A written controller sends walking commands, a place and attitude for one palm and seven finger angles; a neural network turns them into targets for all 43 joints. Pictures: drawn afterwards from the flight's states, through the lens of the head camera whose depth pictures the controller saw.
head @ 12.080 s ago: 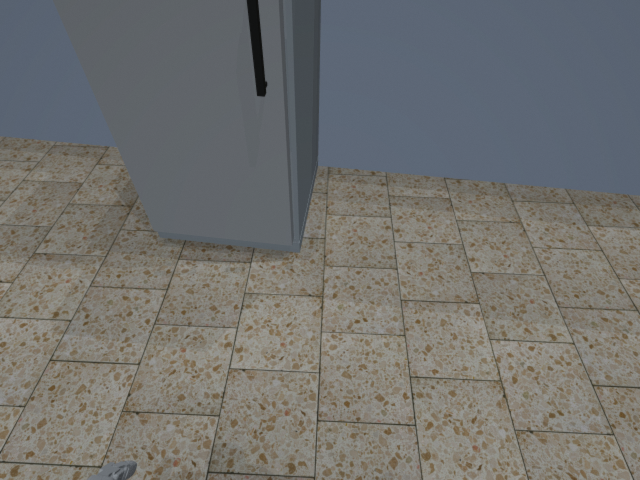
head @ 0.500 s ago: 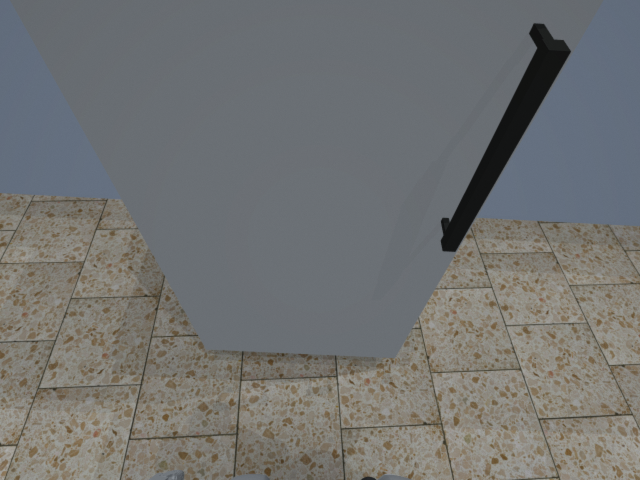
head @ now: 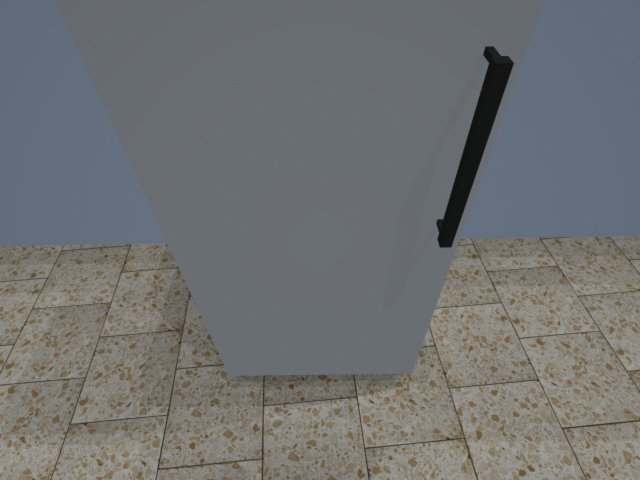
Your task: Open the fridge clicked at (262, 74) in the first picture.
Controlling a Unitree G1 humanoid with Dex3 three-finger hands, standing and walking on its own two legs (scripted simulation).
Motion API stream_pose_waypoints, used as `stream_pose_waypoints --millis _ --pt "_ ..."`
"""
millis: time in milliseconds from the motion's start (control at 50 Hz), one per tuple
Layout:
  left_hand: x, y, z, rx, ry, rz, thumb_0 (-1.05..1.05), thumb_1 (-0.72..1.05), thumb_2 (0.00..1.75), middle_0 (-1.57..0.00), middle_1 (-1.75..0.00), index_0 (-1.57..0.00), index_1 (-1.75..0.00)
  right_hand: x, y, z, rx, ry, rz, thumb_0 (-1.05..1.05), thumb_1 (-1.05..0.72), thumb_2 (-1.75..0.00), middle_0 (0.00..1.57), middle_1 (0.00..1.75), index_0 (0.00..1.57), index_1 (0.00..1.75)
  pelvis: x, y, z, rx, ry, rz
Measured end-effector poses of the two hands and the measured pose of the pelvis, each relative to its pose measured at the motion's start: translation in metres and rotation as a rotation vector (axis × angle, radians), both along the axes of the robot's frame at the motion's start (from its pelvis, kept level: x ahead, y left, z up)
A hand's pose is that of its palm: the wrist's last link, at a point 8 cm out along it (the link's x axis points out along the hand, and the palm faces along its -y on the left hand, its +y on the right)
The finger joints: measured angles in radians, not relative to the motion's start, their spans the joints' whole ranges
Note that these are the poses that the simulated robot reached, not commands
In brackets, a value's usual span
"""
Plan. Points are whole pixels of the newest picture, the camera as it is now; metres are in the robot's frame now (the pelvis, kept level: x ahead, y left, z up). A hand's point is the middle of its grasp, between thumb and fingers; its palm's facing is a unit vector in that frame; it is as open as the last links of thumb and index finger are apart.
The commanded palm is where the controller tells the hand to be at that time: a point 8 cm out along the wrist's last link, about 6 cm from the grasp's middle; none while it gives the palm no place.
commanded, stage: come to a stop and stand still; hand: right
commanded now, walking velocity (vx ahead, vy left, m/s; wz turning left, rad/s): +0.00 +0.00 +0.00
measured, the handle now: (464, 162) +0.53 -0.20 +0.13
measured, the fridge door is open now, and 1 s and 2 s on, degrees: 0 0 0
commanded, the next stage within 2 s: look again from close up in 0.50 s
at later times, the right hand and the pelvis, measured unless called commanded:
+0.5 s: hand out of the picture -0.04 -0.15 -0.18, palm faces +0.05 +0.99 -0.14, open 7.4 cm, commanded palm none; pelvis -0.01 +0.00 +0.00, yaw +1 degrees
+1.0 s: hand out of the picture +0.07 -0.22 -0.17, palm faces +0.01 +0.97 -0.24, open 7.4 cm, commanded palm none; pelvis +0.03 -0.04 +0.00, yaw +1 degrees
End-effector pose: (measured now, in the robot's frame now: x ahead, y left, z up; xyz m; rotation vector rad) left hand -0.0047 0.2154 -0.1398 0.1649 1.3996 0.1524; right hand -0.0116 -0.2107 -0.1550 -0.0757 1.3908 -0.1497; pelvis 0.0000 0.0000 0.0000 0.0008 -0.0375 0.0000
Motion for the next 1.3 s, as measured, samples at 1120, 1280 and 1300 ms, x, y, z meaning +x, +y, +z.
stream_pose_waypoints --millis 1120,1280,1300 --pt "0.032 -0.024 -0.011 -0.016 -0.057 0.000 0.01 0.91 0.90 -0.20 -0.30 -0.20 -0.30 0.065 -0.050 0.016 -0.090 -0.073 0.070 0.00 -0.91 -0.90 0.20 0.30 0.20 0.30 0.030 -0.035 -0.002 -0.009 0.011 0.022" --pt "0.037 -0.015 -0.007 0.002 -0.045 -0.007 0.01 0.91 0.90 -0.20 -0.30 -0.20 -0.30 0.053 -0.043 0.013 -0.072 -0.034 0.066 0.00 -0.91 -0.90 0.20 0.30 0.20 0.30 0.031 -0.030 -0.001 -0.007 0.005 0.021" --pt "0.037 -0.014 -0.007 0.002 -0.045 -0.007 0.01 0.91 0.90 -0.20 -0.30 -0.20 -0.30 0.052 -0.042 0.013 -0.070 -0.030 0.066 0.00 -0.91 -0.90 0.20 0.30 0.20 0.30 0.031 -0.029 -0.001 -0.007 0.004 0.020"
